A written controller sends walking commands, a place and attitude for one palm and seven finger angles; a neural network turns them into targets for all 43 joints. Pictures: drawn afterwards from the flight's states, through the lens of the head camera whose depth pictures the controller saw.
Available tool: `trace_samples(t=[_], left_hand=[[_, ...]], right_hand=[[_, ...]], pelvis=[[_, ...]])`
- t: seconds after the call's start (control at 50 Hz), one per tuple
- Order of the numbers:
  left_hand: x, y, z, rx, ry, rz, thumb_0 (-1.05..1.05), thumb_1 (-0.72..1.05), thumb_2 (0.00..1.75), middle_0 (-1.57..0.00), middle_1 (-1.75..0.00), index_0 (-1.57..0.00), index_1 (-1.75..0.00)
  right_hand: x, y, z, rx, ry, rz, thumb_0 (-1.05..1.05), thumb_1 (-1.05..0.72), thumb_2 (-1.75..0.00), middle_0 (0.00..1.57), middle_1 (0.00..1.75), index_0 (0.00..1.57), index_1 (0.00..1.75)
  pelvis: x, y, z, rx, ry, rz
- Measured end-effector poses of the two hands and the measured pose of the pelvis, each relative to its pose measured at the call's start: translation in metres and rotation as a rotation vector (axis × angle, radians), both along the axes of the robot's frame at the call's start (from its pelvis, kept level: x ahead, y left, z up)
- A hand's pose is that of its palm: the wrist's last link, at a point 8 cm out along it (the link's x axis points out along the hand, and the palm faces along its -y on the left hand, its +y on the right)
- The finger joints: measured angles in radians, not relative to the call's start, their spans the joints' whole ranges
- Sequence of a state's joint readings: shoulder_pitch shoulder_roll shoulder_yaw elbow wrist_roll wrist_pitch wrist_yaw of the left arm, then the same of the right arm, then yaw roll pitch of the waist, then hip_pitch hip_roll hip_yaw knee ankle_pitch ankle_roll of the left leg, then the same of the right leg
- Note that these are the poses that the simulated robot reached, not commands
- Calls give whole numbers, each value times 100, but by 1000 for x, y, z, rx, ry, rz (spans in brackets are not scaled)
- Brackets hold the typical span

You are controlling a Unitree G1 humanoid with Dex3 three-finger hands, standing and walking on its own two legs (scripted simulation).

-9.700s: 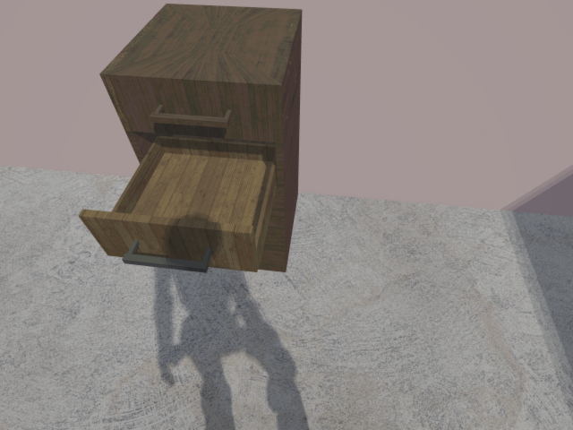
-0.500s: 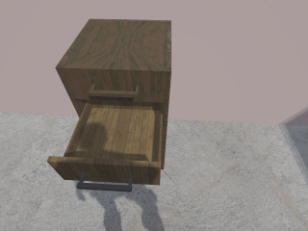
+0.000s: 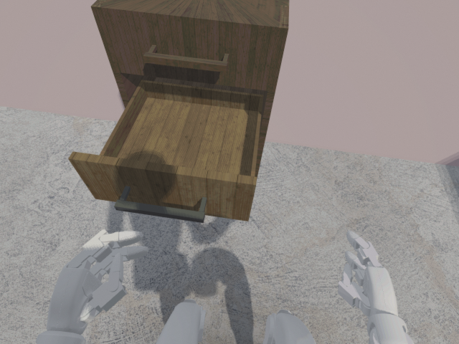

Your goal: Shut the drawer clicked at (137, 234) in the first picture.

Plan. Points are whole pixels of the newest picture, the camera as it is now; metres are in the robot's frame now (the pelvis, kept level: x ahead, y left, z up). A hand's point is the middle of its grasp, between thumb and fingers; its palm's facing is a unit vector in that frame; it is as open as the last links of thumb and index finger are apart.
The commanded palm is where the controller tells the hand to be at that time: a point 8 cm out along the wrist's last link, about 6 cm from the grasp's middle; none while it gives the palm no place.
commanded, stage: raise the hand and make a fist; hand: left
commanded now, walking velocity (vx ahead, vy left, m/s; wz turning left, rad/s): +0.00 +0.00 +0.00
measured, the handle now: (162, 203) +0.39 +0.19 -0.07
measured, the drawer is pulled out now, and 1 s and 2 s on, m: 0.30 0.30 0.30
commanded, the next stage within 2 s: bring the fist close to the handle in 1.34 s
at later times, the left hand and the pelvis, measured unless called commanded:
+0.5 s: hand (127, 273) +0.21 +0.19 +0.03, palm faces -0.05 -1.00 +0.00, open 3.2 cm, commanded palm +0.19 +0.24 +0.04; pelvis +0.01 +0.04 -0.01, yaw -1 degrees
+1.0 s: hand (133, 275) +0.21 +0.18 +0.03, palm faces -0.04 -1.00 -0.02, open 3.3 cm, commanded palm +0.18 +0.23 +0.03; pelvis +0.03 +0.03 -0.01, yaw -1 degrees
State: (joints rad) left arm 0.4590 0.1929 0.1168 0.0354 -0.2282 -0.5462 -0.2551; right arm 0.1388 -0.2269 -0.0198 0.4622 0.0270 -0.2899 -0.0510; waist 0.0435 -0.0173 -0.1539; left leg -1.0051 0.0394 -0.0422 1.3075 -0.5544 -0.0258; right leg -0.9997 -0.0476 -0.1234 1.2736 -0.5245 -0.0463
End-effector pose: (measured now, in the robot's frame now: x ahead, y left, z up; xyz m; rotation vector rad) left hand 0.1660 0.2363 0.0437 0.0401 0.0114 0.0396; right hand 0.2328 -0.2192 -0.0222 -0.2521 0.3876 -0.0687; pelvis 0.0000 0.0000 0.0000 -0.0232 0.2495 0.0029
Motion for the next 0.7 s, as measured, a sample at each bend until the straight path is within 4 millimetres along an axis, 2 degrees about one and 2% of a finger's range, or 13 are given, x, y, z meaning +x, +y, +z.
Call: trace_samples(t=[0.06,0.14,0.22,0.3,0.38,0.48,0.6,0.7], left_hand=[[13,0,4,9,-24,-58,2,90,90,-65,-79,-65,-78],[34,-4,-4,-19,47,-130,2,90,90,-73,-87,-73,-87],[42,-3,-6,-38,107,-120,2,90,90,-81,-96,-81,-96],[38,3,-2,-30,99,-77,2,90,90,-89,-105,-89,-104],[33,6,-5,-25,85,-66,2,90,90,-97,-113,-97,-113],[29,5,-11,-32,83,-82,2,90,90,-107,-124,-107,-124],[29,3,-9,-40,67,-78,2,90,90,-119,-137,-119,-137],[30,-2,-7,-41,71,-81,2,90,90,-129,-148,-129,-147]], right_hand=[[-18,18,-25,35,89,13,1,-90,-89,20,30,20,30],[-50,29,-49,78,208,-31,2,-90,-89,21,30,20,30],[-76,27,-56,88,287,-103,2,-90,-89,21,30,20,30],[-87,18,-54,58,320,-145,2,-90,-89,21,30,20,30],[-80,9,-50,9,311,-148,2,-90,-89,21,30,20,30],[-55,6,-41,-34,258,-130,2,-90,-89,20,30,20,30],[-20,20,-32,-28,196,-82,2,-90,-89,20,30,20,30],[-2,38,-30,2,177,-33,2,-90,-89,20,30,20,30]], pelvis=[[-3,4,-3,-15,12,7],[-4,11,-3,-21,26,1],[-1,19,2,-17,37,-11],[3,26,4,-14,48,-17],[6,31,1,-16,62,-17],[9,36,-4,-23,75,-14],[14,38,-7,-32,83,-10],[18,38,-8,-36,89,-5]])
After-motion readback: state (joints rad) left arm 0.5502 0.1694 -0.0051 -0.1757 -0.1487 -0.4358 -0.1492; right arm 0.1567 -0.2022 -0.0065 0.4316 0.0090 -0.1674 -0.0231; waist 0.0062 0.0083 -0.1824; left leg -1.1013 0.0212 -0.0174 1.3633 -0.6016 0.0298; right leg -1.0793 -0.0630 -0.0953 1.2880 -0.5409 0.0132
